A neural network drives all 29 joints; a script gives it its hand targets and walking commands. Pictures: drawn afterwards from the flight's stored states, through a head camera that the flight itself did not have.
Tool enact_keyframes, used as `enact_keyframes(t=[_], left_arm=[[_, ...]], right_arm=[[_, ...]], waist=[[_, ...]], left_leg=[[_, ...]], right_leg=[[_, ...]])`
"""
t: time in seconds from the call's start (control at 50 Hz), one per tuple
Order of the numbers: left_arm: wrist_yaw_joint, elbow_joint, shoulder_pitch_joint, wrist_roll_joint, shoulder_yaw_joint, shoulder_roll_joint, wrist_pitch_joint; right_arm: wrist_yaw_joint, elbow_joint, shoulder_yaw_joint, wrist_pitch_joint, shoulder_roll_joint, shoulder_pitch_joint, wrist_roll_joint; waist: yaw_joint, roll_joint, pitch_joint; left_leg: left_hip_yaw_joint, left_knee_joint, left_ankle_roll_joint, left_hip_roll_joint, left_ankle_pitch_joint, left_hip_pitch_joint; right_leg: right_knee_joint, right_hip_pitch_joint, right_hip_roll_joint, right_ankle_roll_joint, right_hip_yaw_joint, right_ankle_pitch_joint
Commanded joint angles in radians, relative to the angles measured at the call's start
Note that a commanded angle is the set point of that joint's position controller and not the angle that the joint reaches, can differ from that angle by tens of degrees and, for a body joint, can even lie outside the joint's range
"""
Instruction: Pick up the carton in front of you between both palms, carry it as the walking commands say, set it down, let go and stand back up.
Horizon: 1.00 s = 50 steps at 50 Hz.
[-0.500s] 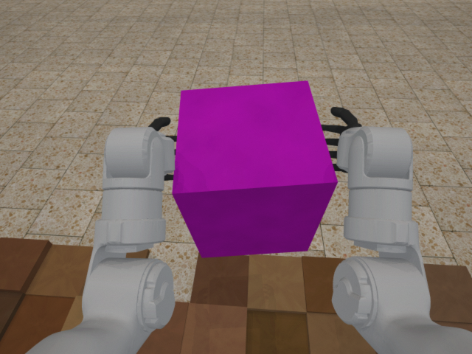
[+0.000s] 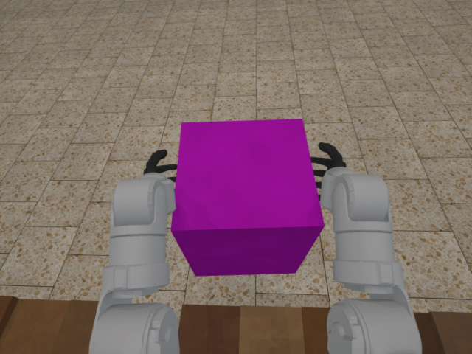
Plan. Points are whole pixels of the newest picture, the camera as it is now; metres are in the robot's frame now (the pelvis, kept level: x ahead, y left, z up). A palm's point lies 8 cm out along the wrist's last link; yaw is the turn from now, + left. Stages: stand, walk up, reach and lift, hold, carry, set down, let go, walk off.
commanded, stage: carry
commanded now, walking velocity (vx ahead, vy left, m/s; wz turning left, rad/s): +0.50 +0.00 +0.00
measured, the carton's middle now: (243, 205) +0.40 +0.00 +0.00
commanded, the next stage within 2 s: none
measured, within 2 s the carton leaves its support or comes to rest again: neither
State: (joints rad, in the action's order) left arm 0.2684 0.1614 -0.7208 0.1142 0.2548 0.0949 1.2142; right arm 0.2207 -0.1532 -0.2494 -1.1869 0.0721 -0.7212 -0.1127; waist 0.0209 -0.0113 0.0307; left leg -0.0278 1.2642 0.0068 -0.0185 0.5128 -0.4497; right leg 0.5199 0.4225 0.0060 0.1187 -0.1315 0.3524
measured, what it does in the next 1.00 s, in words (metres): goes down: left foot, then right foot 0.04 m lower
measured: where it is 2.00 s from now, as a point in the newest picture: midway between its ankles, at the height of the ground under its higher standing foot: (278, 150)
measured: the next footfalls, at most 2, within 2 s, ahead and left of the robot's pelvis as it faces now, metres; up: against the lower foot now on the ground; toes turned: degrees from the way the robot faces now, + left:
left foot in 0.42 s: +0.40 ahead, +0.01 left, +0.01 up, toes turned -9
right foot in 0.84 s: +0.67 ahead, -0.23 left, -0.03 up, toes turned -10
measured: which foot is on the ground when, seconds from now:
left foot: up 0.00-0.40, down 0.42-0.84, up 0.86-1.00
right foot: down 0.00-0.42, up 0.44-0.82, down 0.84-1.00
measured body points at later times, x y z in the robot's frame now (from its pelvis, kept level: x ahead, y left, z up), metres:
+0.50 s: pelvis +0.30 -0.04 +0.01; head +0.31 -0.06 +0.46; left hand +0.70 +0.04 +0.17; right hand +0.66 -0.24 +0.18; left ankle +0.37 +0.01 -0.71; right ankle +0.13 -0.07 -0.62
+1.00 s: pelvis +0.64 -0.14 -0.03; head +0.68 -0.15 +0.42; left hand +1.01 -0.01 +0.08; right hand +1.03 -0.30 +0.08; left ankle +0.60 -0.03 -0.66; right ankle +0.63 -0.22 -0.75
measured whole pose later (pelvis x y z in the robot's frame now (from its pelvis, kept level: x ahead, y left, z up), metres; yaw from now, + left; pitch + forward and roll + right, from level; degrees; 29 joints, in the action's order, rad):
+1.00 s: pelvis +0.64 -0.14 -0.03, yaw -4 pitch +5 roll -1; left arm 0.38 0.17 -0.74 0.05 0.24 0.12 1.30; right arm 0.19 -0.24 -0.27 -1.24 0.01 -0.78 -0.09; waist 0.08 -0.03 -0.03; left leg 0.00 1.25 -0.03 0.01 0.45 -0.60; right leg 0.57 0.36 0.02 0.06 -0.13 0.31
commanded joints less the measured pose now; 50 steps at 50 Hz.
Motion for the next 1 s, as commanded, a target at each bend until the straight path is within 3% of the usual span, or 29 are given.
enact_keyframes(t=[0.0, 0.04, 0.08, 0.16, 0.24, 0.26, 0.28, 0.34, 0.38, 0.4, 0.42, 0.44, 0.46, 0.48, 0.52, 0.54, 0.58, 0.64, 0.68, 0.74, 0.78, 0.8, 0.84, 0.86, 0.88, 0.9, 0.92, 0.96, 0.98], left_arm=[[-0.425, -0.078, -0.761, -0.493, -0.57, 1.099, -0.039], [-0.426, -0.113, -0.827, -0.515, -0.586, 1.098, -0.045], [-0.431, -0.032, -0.756, -0.517, -0.579, 1.111, -0.036], [-0.437, -0.149, -0.843, -0.561, -0.626, 1.12, -0.029], [-0.423, -0.234, -0.918, -0.564, -0.631, 1.034, 0.002], [-0.413, -0.09, -0.819, -0.526, -0.625, 1.002, 0.027], [-0.408, -0.143, -0.87, -0.562, -0.614, 1.027, 0.026], [-0.399, -0.105, -0.846, -0.494, -0.568, 0.994, 0.035], [-0.383, -0.134, -0.934, -0.518, -0.546, 0.99, 0.042], [-0.376, -0.14, -0.942, -0.498, -0.532, 0.959, 0.053], [-0.373, -0.206, -1.031, -0.524, -0.555, 0.96, 0.058], [-0.365, -0.111, -0.96, -0.482, -0.527, 0.921, 0.093], [-0.356, -0.043, -0.849, -0.435, -0.486, 0.887, 0.095], [-0.347, -0.09, -0.958, -0.451, -0.45, 0.888, 0.092], [-0.349, 0.061, -0.795, -0.404, -0.387, 0.958, 0.092], [-0.352, 0.066, -0.895, -0.391, -0.372, 0.944, 0.077], [-0.364, 0.051, -0.905, -0.43, -0.397, 0.999, 0.072], [-0.375, 0.036, -0.892, -0.43, -0.412, 1.026, 0.056], [-0.383, 0.072, -0.812, -0.435, -0.401, 1.078, 0.046], [-0.387, 0.027, -0.787, -0.47, -0.466, 1.096, 0.039], [-0.384, -0.01, -0.813, -0.464, -0.455, 1.071, 0.025], [-0.378, -0.071, -0.825, -0.46, -0.475, 1.043, 0.023], [-0.361, -0.085, -0.854, -0.448, -0.432, 0.948, 0.018], [-0.364, 0.012, -0.772, -0.442, -0.449, 0.996, 0.036], [-0.359, 0.014, -0.741, -0.434, -0.437, 0.991, 0.028], [-0.359, -0.137, -0.863, -0.47, -0.491, 0.973, 0.007], [-0.365, -0.177, -0.951, -0.516, -0.505, 1.028, 0.025], [-0.382, -0.197, -1.024, -0.577, -0.561, 1.111, 0.015], [-0.405, -0.153, -0.965, -0.58, -0.567, 1.131, 0.018]], right_arm=[[-0.339, 0.063, 0.631, 0.02, 1.168, -0.715, 0.47], [-0.309, 0.056, 0.62, 0.017, 1.12, -0.689, 0.417], [-0.305, 0.051, 0.607, 0.02, 1.101, -0.676, 0.431], [-0.285, 0.159, 0.684, 0.018, 1.117, -0.758, 0.464], [-0.273, 0.12, 0.648, -0.033, 1.062, -0.748, 0.445], [-0.278, 0.087, 0.63, -0.043, 1.049, -0.746, 0.428], [-0.287, 0.065, 0.626, -0.055, 1.067, -0.749, 0.465], [-0.309, 0.081, 0.619, -0.069, 1.087, -0.801, 0.489], [-0.313, 0.106, 0.594, -0.077, 1.077, -0.91, 0.526], [-0.313, 0.104, 0.592, -0.086, 1.079, -0.91, 0.523], [-0.317, 0.092, 0.622, -0.099, 1.099, -0.916, 0.528], [-0.325, 0.009, 0.558, -0.105, 1.041, -0.839, 0.525], [-0.333, -0.033, 0.55, -0.121, 1.063, -0.833, 0.548], [-0.346, -0.1, 0.501, -0.129, 1.059, -0.821, 0.526], [-0.365, -0.077, 0.486, -0.12, 1.103, -0.88, 0.541], [-0.37, -0.235, 0.441, -0.127, 1.142, -0.852, 0.518], [-0.375, -0.134, 0.441, -0.094, 1.119, -0.885, 0.521], [-0.399, -0.292, 0.384, -0.093, 1.147, -0.707, 0.469], [-0.413, -0.205, 0.399, -0.07, 1.178, -0.756, 0.493], [-0.405, -0.191, 0.404, -0.057, 1.141, -0.641, 0.456], [-0.397, -0.206, 0.41, -0.057, 1.13, -0.655, 0.455], [-0.391, -0.124, 0.449, -0.047, 1.137, -0.714, 0.487], [-0.387, -0.137, 0.476, -0.059, 1.166, -0.742, 0.534], [-0.377, -0.128, 0.46, -0.051, 1.101, -0.71, 0.508], [-0.361, -0.129, 0.453, -0.058, 1.089, -0.718, 0.499], [-0.361, -0.116, 0.477, -0.06, 1.145, -0.756, 0.512], [-0.344, -0.016, 0.479, -0.044, 1.126, -0.811, 0.506], [-0.327, 0.061, 0.467, -0.026, 1.095, -0.842, 0.466], [-0.315, 0.054, 0.508, -0.026, 1.12, -0.827, 0.453]], waist=[[0.043, 0.108, -0.572], [0.041, 0.169, -0.571], [0.033, 0.067, -0.566], [0.057, 0.186, -0.568], [0.055, 0.114, -0.493], [0.007, 0.097, -0.451], [0.03, 0.045, -0.446], [-0.063, 0.164, -0.472], [-0.097, 0.139, -0.548], [-0.148, 0.096, -0.53], [-0.148, -0.068, -0.512], [-0.117, -0.342, -0.571], [-0.126, -0.215, -0.611], [-0.107, -0.072, -0.578], [-0.102, 0.104, -0.447], [-0.114, -0.003, -0.458], [-0.101, -0.149, -0.437], [-0.105, -0.106, -0.425], [-0.085, -0.14, -0.428], [-0.086, -0.117, -0.363], [-0.04, -0.016, -0.397], [-0.016, -0.018, -0.487], [0.053, 0.25, -0.572], [0.098, 0.202, -0.612], [0.108, 0.279, -0.697], [0.109, 0.159, -0.684], [0.106, 0.052, -0.624], [0.072, 0.062, -0.573], [0.043, 0.158, -0.544]], left_leg=[[0.018, 0.114, -0.016, -0.028, -0.106, -0.382], [-0.004, 0.112, -0.026, -0.01, -0.124, -0.42], [-0.029, 0.095, -0.024, -0.014, -0.142, -0.416], [-0.073, 0.003, -0.029, 0.011, -0.184, -0.489], [-0.098, -0.263, -0.017, 0.013, -0.35, -0.406], [-0.063, -0.394, -0.04, -0.023, -0.424, -0.307], [-0.082, -0.424, -0.054, 0.011, -0.446, -0.303], [-0.165, -0.609, -0.085, 0.068, -0.49, -0.069], [-0.202, -0.696, -0.072, 0.115, -0.465, 0.188], [-0.135, -0.851, -0.098, 0.09, -0.562, 0.356], [0.084, -0.737, -0.124, -0.069, -0.977, 0.574], [0.442, -0.743, -0.32, -0.266, -1.174, 0.758], [0.584, -0.79, -0.402, -0.28, -0.976, 0.776], [0.553, -0.818, -0.366, -0.272, -0.707, 0.653], [0.445, -0.862, -0.31, -0.242, -0.712, 0.478], [0.4, -0.884, -0.281, -0.188, -0.68, 0.496], [0.382, -0.916, -0.235, -0.194, -0.844, 0.517], [0.355, -0.927, -0.234, -0.207, -0.783, 0.431], [0.189, -0.887, -0.176, -0.092, -0.759, 0.503], [0.16, -0.878, -0.159, -0.093, -0.701, 0.322], [0.047, -0.678, -0.113, -0.021, -0.729, 0.298], [0.032, -0.501, -0.075, -0.016, -0.679, 0.244], [-0.003, -0.029, -0.02, 0.135, 0.036, -0.226], [0.028, 0.126, -0.016, 0.107, 0.068, -0.474], [0.114, 0.219, -0.024, 0.031, 0.092, -0.513], [0.147, 0.173, -0.039, -0.016, 0.094, -0.518], [0.106, 0.096, -0.044, -0.02, -0.021, -0.512], [0.1, -0.037, -0.042, -0.044, -0.034, -0.397], [0.059, -0.07, -0.04, -0.048, -0.124, -0.343]], right_leg=[[-0.075, -0.722, -0.265, 0.055, 0.34, -0.574], [-0.075, -0.724, -0.248, 0.024, 0.33, -0.667], [-0.117, -0.659, -0.279, 0.024, 0.326, -0.652], [-0.092, -0.75, -0.164, 0.003, 0.198, -0.763], [-0.143, -0.675, -0.158, -0.013, 0.193, -0.771], [-0.216, -0.599, -0.185, 0.02, 0.178, -0.76], [-0.195, -0.683, -0.186, 0.002, 0.173, -0.896], [-0.044, -0.709, -0.187, -0.046, 0.055, -1.323], [0.205, -0.637, -0.164, -0.068, -0.042, -1.365], [0.397, -0.484, -0.112, -0.086, -0.071, -1.205], [0.581, -0.198, 0.019, -0.063, -0.003, -0.459], [0.825, 0.102, 0.128, -0.109, 0.062, 0.172], [0.903, 0.194, 0.096, -0.08, 0.167, 0.224], [0.833, 0.162, 0.053, -0.054, 0.175, 0.19], [0.594, 0.158, 0.001, -0.062, 0.133, 0.157], [0.44, 0.148, 0.018, -0.082, 0.114, 0.145], [0.275, 0.154, 0.02, -0.113, 0.097, 0.096], [0.23, 0.108, 0.002, -0.117, 0.094, -0.12], [0.038, 0.126, 0.016, -0.117, 0.046, -0.314], [-0.11, -0.111, 0.051, -0.119, -0.022, -0.491], [-0.224, -0.309, 0.023, -0.101, -0.049, -0.607], [-0.202, -0.483, -0.061, -0.068, 0.026, -0.631], [0.032, -0.875, -0.397, 0.119, 0.42, -1.235], [0.072, -1.054, -0.403, 0.197, 0.471, -1.229], [0.064, -1.012, -0.475, 0.265, 0.625, -0.807], [0.02, -0.893, -0.429, 0.225, 0.662, -0.558], [-0.008, -0.831, -0.369, 0.189, 0.554, -0.517], [-0.065, -0.63, -0.345, 0.148, 0.501, -0.347], [-0.098, -0.534, -0.302, 0.131, 0.411, -0.363]])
